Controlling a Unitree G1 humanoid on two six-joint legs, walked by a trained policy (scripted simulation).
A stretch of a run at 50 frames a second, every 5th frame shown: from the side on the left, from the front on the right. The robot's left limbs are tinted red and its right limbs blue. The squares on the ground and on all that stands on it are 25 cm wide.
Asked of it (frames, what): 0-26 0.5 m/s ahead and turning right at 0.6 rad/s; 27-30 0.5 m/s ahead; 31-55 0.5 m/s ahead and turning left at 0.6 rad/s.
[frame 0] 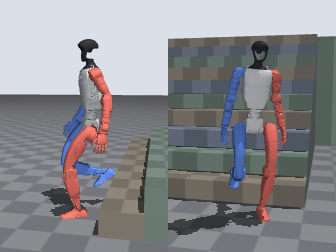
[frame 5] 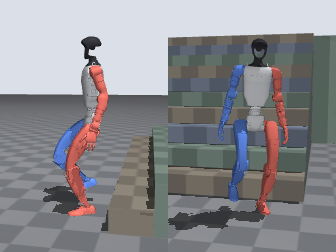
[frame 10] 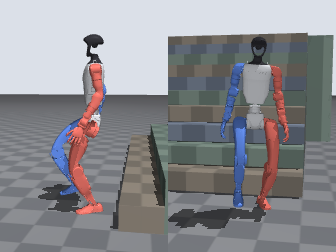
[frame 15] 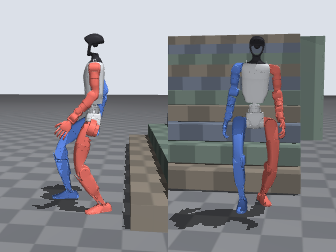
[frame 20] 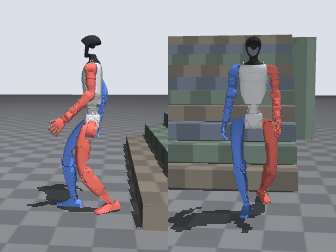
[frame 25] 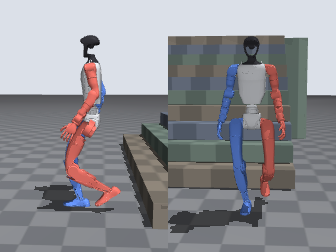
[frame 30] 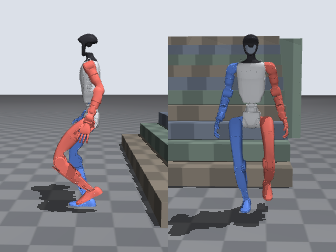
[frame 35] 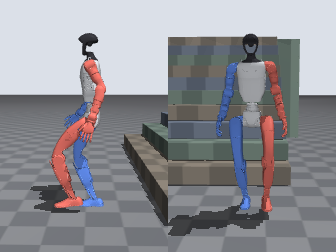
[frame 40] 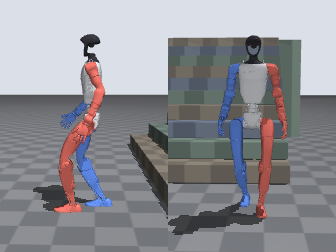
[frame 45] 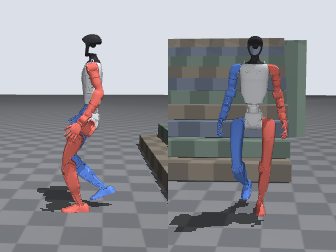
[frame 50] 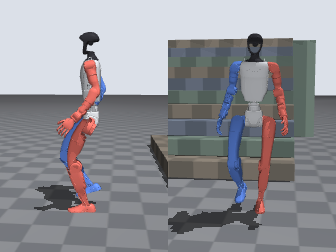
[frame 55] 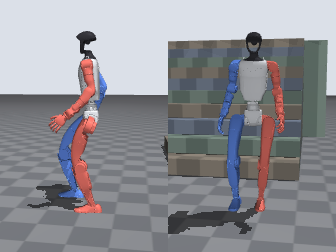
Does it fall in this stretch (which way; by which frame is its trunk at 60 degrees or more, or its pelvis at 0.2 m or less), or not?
no
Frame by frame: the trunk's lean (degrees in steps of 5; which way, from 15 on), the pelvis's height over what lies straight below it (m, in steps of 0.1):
0: 5, 0.7
5: 5, 0.7
10: 5, 0.7
15: 5, 0.7
20: 0, 0.7
25: 0, 0.7
30: 5, 0.7
35: 5, 0.8
40: 0, 0.7
45: 0, 0.7
50: 0, 0.8
55: 5, 0.8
